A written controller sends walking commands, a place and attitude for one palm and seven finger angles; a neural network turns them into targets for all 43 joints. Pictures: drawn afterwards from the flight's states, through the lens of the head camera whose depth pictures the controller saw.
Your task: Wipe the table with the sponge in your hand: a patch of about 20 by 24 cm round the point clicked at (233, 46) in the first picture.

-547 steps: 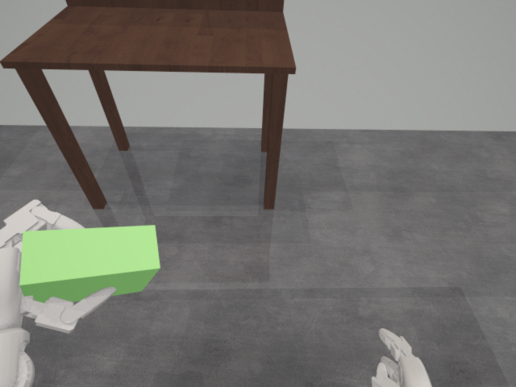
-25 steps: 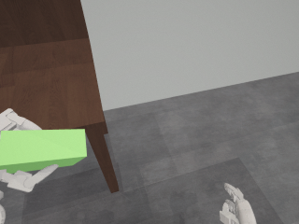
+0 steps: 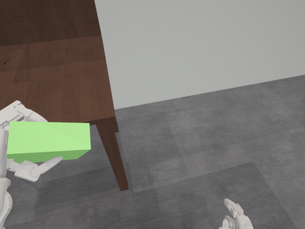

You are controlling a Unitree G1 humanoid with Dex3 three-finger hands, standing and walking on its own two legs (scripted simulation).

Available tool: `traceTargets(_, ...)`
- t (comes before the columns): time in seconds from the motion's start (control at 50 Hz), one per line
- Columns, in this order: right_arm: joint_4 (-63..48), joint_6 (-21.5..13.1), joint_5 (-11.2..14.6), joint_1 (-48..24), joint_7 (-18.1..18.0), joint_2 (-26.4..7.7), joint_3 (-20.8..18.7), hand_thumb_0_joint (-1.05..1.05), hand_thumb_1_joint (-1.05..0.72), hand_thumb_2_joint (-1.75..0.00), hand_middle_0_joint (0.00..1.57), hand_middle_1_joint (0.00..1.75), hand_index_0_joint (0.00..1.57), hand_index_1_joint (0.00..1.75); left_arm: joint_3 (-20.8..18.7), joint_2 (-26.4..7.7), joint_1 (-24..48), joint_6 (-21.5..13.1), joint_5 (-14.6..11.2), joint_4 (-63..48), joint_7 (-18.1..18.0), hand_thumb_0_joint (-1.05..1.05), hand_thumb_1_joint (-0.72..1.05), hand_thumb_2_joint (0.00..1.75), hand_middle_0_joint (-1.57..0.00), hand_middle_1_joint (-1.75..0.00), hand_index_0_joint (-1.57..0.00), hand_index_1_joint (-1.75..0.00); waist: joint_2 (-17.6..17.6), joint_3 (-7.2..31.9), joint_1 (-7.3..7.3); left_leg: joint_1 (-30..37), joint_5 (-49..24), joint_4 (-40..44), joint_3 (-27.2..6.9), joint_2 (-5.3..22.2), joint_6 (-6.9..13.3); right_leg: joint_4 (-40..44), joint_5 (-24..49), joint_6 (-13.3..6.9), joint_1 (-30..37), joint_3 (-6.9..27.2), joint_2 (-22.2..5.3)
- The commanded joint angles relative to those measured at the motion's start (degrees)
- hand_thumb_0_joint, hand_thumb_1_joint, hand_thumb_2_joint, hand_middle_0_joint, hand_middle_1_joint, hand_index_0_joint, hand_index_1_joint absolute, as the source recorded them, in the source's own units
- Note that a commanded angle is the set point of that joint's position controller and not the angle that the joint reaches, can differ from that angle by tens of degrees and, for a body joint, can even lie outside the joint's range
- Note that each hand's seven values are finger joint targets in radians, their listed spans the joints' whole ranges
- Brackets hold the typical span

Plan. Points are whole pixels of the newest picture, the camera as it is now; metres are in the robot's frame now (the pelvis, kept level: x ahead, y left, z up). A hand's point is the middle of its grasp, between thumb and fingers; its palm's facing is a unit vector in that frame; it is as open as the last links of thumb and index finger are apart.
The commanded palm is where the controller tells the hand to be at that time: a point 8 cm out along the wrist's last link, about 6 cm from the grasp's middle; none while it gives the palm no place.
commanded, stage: look again from close up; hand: left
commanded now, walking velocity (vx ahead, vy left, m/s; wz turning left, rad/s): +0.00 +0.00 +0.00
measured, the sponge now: (61, 143) +0.25 +0.21 +0.15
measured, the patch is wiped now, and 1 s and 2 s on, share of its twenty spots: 0.00 0.00 0.00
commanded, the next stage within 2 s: shuffle to correct the standing spot in 0.26 s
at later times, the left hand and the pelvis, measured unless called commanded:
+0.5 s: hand (33, 125) +0.27 +0.27 +0.17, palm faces +0.36 -0.83 -0.42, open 9.8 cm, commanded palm +0.21 +0.31 +0.18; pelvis +0.04 +0.03 +0.01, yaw -3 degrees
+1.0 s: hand (29, 115) +0.30 +0.30 +0.16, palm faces +0.33 -0.85 -0.41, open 9.8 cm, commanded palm +0.25 +0.34 +0.18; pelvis +0.07 +0.07 -0.01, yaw -4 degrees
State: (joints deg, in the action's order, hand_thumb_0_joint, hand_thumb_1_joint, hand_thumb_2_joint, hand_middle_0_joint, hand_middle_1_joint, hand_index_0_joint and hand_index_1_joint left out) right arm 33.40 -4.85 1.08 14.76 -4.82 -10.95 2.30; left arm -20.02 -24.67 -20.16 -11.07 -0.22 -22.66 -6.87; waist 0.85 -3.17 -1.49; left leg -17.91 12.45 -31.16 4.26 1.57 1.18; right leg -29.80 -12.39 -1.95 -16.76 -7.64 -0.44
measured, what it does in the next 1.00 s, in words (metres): shifts its weight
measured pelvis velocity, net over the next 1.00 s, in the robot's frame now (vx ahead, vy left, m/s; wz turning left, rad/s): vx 0.07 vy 0.07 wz -0.06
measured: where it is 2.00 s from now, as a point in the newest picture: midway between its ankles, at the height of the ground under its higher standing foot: outside the picture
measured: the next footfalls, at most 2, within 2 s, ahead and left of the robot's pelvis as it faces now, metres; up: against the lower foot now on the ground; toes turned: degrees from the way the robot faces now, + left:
left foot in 1.24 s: +0.16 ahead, +0.22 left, +0.00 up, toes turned -6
right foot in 1.42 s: +0.11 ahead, +0.03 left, +0.00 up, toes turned -10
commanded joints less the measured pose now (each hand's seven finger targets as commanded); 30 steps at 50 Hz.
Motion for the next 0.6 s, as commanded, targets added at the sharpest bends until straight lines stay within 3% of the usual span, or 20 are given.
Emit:
traceTargets(0.0, -5.7, -6.9, -2.0, -2.2, 1.8, -6.6, -2.5, 0.00, -0.90, -0.90, 0.20, 0.30, 0.20, 0.30, -11.8, -11.9, 15.0, -7.7, -1.4, -1.4, -0.2, 0.00, 0.10, 1.30, -1.20, -1.60, -1.20, -1.60, -4.4, 10.7, 0.52, 4.0, 10.2, -4.3, -1.1, 0.0, -1.0, 13.3, -11.8, -2.1, -3.5, 17.0, -9.0)
traceTargets(0.04, -7.3, -6.5, -1.2, -3.2, 4.0, -6.9, -3.0, 0.00, -0.90, -0.90, 0.20, 0.30, 0.20, 0.30, -4.8, -2.4, 4.3, -6.5, -2.7, -5.3, 0.3, 0.00, 0.10, 1.30, -1.20, -1.60, -1.20, -1.60, -3.3, 9.2, -0.13, 1.8, 8.2, -4.1, -2.0, -1.1, -1.1, 15.2, -10.9, -2.7, 1.3, 19.4, -12.0)
traceTargets(0.1, -8.0, -6.1, -0.9, -5.5, 4.5, -7.8, -3.0, 0.00, -0.90, -0.90, 0.20, 0.30, 0.20, 0.30, -4.8, -3.8, 0.2, -4.8, -2.4, -15.7, -0.3, 0.00, 0.10, 1.30, -1.20, -1.60, -1.20, -1.60, -3.7, 5.7, 0.66, 3.2, 4.9, 3.1, -3.3, 0.1, -1.1, 13.7, -8.5, -1.2, 2.0, 13.3, -8.2)
traceTargets(0.12, -8.2, -6.0, -0.9, -6.3, 4.2, -7.9, -3.0, 0.00, -0.90, -0.90, 0.20, 0.30, 0.20, 0.30, -5.7, -4.4, -0.4, -4.3, -2.2, -16.4, -0.4, 0.00, 0.10, 1.30, -1.20, -1.60, -1.20, -1.60, -2.4, 5.0, 0.68, 3.8, 5.1, 4.9, -4.0, 1.0, -0.9, 13.4, -9.7, -0.4, 0.9, 12.0, -6.8)
traceTargets(0.14, -8.6, -5.8, -1.0, -7.2, 3.7, -8.6, -3.0, 0.00, -0.90, -0.90, 0.20, 0.30, 0.20, 0.30, -7.8, -6.5, -0.2, -4.1, -2.2, -17.2, -0.7, 0.00, 0.10, 1.30, -1.20, -1.60, -1.20, -1.60, 1.1, 3.7, 0.63, 4.1, 5.2, 7.5, -5.0, 1.8, -0.9, 12.1, -9.7, 0.0, 0.1, 10.6, -5.2)
traceTargets(0.2, -9.8, -5.6, -1.3, -7.7, 2.6, -8.3, -2.8, 0.00, -0.90, -0.90, 0.20, 0.30, 0.20, 0.30, -10.5, -7.3, -0.9, -4.3, -1.5, -17.2, -1.2, 0.00, 0.10, 1.30, -1.20, -1.60, -1.20, -1.60, 6.7, 4.3, 0.57, -1.7, 9.8, 15.0, -9.6, 4.7, 0.3, 7.9, -4.3, 1.5, 6.8, 7.0, -1.5)
traceTargets(0.24, -10.6, -5.5, -1.4, -8.1, 2.2, -8.4, -2.8, 0.00, -0.90, -0.90, 0.20, 0.30, 0.20, 0.30, -12.6, -9.4, 1.1, -4.7, -1.5, -20.0, -1.5, 0.00, 0.10, 1.30, -1.20, -1.60, -1.20, -1.60, 6.7, 6.0, 0.52, -1.9, 6.9, 14.9, -9.7, 4.5, 0.2, 6.8, -0.4, 1.4, 9.5, 6.7, -1.5)
traceTargets(0.36, -10.4, -6.4, -1.7, -7.5, 2.2, -8.9, -3.5, 0.00, -0.90, -0.90, 0.20, 0.30, 0.20, 0.30, -8.9, -5.6, -1.9, -4.6, -1.8, -21.5, -1.4, 0.00, 0.10, 1.30, -1.20, -1.60, -1.20, -1.60, 4.4, 13.2, 1.03, 6.0, -13.6, 7.7, -7.0, 3.3, -0.6, 5.6, 13.4, 0.7, 12.3, 6.4, -2.7)
traceTargets(0.42, -10.1, -6.0, -1.8, -7.4, 2.8, -9.6, -4.1, 0.00, -0.90, -0.90, 0.20, 0.30, 0.20, 0.30, -7.0, -4.2, -3.8, -4.1, -1.5, -21.2, -1.6, 0.00, 0.10, 1.30, -1.20, -1.60, -1.20, -1.60, 3.5, 13.9, 1.57, 5.4, -11.8, 5.2, -6.0, 2.8, -0.3, 4.6, 14.2, -0.4, 12.4, 7.9, -3.8)
traceTargets(0.5, -10.1, -4.6, -1.9, -8.0, 2.7, -9.7, -4.2, 0.00, -0.90, -0.90, 0.20, 0.30, 0.20, 0.30, -6.9, -4.3, -3.1, -3.4, -1.5, -18.9, -1.9, 0.00, 0.10, 1.30, -1.20, -1.60, -1.20, -1.60, 0.8, 10.9, 1.93, 3.3, -4.3, 5.5, -6.3, 2.6, -0.1, 3.5, 9.0, -1.3, 9.4, 9.5, -4.2)
traceTargets(0.54, -10.3, -3.8, -1.9, -8.5, 2.4, -9.9, -4.3, 0.00, -0.90, -0.90, 0.20, 0.30, 0.20, 0.30, -8.2, -5.7, -1.0, -3.4, -1.6, -18.8, -2.0, 0.00, 0.10, 1.30, -1.20, -1.60, -1.20, -1.60, 2.3, 9.6, 1.93, 3.1, -3.2, 6.3, -6.4, 2.8, -0.3, 2.0, 7.8, -1.5, 7.9, 9.5, -3.7)
traceTargets(0.58, -10.9, -3.2, -1.7, -8.8, 2.3, -9.4, -4.0, 0.00, -0.90, -0.90, 0.20, 0.30, 0.20, 0.30, -7.3, -4.9, -0.1, -3.2, -1.6, -17.8, -1.9, 0.00, 0.10, 1.30, -1.20, -1.60, -1.20, -1.60, 3.3, 8.1, 1.82, 2.6, -3.3, 7.6, -7.3, 3.6, -0.6, 0.2, 6.9, -1.2, 7.1, 8.1, -2.6)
